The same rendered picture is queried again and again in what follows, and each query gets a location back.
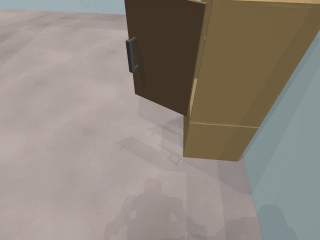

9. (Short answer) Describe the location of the cupboard door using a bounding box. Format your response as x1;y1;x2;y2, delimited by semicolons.
124;0;208;117

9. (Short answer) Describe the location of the handle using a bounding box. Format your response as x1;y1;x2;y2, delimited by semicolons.
125;37;139;73

